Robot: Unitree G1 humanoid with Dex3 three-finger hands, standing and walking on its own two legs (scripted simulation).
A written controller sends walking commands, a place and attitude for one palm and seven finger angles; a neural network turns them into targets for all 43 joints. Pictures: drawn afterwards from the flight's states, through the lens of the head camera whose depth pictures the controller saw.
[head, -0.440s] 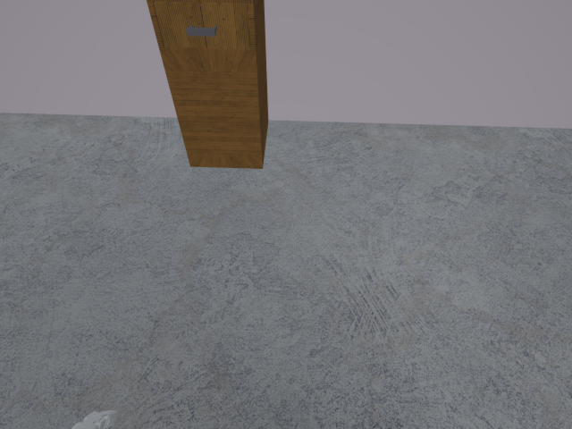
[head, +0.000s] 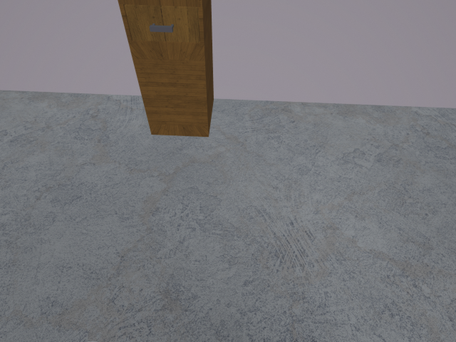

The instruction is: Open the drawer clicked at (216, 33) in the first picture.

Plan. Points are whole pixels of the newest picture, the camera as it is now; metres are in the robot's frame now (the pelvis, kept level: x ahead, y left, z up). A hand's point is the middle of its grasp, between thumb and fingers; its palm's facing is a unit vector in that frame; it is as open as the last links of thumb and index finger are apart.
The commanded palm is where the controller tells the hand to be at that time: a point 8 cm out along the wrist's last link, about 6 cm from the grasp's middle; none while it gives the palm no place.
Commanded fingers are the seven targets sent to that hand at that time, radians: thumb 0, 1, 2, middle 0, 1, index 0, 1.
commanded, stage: stand and wait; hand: left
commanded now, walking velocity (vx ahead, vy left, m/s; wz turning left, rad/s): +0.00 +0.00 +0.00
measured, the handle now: (162, 27) +1.44 +0.41 -0.06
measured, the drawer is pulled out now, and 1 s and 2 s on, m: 0.00 0.00 0.00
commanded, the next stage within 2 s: look at it before walking up in 0.38 s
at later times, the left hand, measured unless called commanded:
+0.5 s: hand out of the picture +0.07 +0.24 -0.15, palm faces -0.04 -0.94 -0.34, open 7.4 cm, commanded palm none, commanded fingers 0.00 0.90 0.90 -0.20 -0.30 -0.20 -0.30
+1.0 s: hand out of the picture +0.05 +0.24 -0.15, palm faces -0.05 -0.94 -0.33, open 7.4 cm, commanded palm none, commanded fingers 0.00 0.90 0.90 -0.20 -0.30 -0.20 -0.30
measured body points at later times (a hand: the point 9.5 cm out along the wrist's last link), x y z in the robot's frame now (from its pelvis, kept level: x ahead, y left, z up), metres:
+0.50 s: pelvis -0.02 +0.00 +0.00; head -0.02 -0.01 +0.45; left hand +0.07 +0.29 -0.13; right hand +0.06 -0.30 -0.13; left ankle -0.02 +0.13 -0.74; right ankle -0.02 -0.12 -0.74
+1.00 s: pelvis -0.02 +0.00 +0.00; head -0.02 +0.00 +0.45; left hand +0.05 +0.29 -0.13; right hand +0.05 -0.30 -0.13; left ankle -0.02 +0.13 -0.74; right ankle -0.02 -0.12 -0.74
